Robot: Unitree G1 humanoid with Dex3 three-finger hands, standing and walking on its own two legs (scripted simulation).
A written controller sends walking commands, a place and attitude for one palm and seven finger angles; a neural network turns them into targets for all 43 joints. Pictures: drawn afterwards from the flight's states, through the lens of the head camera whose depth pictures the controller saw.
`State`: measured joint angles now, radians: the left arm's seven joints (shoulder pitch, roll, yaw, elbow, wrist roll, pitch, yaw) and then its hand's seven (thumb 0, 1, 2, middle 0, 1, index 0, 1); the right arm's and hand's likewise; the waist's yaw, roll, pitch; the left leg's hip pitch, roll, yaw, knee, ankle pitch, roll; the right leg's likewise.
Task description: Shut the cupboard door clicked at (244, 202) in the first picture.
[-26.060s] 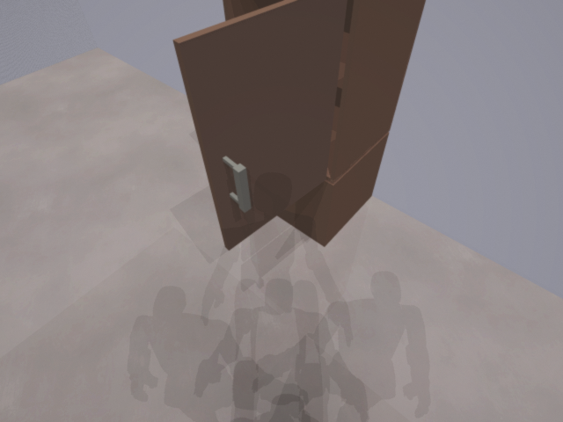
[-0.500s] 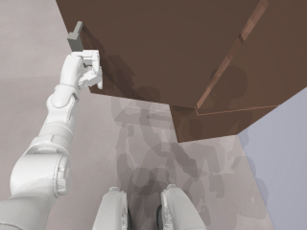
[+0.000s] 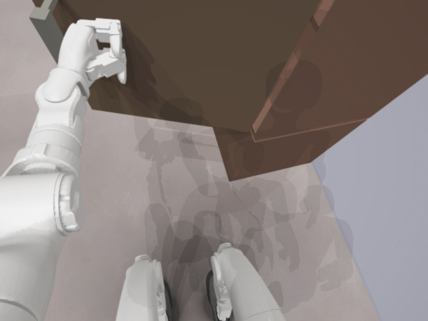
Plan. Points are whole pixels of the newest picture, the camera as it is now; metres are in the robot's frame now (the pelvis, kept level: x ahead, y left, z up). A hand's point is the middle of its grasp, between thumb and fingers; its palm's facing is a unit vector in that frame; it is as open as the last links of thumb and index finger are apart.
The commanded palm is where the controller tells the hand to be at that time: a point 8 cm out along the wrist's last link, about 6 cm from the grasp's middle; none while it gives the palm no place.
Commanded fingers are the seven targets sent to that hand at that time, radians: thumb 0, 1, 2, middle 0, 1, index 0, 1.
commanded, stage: push the door shut along its arc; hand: left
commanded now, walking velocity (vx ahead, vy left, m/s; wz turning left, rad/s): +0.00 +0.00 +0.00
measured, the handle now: (64, 40) +0.60 +0.18 +0.07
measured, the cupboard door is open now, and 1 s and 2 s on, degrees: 69 59 59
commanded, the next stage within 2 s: pull the fist back off the door in 0.48 s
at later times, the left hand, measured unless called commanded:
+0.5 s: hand (131, 43) +0.59 +0.07 +0.07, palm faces -0.38 -0.92 -0.03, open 3.2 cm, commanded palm +0.61 +0.08 +0.07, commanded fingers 0.00 0.90 0.90 -1.30 -1.50 -1.30 -1.50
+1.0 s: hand (142, 42) +0.59 +0.05 +0.07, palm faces +0.00 -1.00 +0.02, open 3.1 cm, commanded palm +0.55 +0.09 +0.07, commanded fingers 0.00 0.90 0.90 -1.30 -1.50 -1.30 -1.50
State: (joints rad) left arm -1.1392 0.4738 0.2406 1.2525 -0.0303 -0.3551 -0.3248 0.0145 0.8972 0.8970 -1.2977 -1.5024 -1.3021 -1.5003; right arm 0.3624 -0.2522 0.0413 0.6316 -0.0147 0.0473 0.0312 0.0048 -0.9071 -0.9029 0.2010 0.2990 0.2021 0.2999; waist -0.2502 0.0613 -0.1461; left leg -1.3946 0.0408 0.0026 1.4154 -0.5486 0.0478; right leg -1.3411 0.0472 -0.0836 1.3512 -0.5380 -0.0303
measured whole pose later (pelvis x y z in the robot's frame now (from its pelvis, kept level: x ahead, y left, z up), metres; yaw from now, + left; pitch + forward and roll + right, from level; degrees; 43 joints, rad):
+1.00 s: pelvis +0.01 +0.00 +0.01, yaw +0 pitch +32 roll -5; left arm -1.19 0.34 0.31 1.27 0.05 -0.33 0.12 0.02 0.90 0.90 -1.30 -1.50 -1.30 -1.50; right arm 0.44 -0.20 0.04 0.65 -0.09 0.02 0.12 0.00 -0.91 -0.90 0.20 0.30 0.20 0.30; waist -0.27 0.09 -0.16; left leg -1.39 0.04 0.00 1.37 -0.55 0.04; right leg -1.34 0.06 -0.08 1.30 -0.53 -0.03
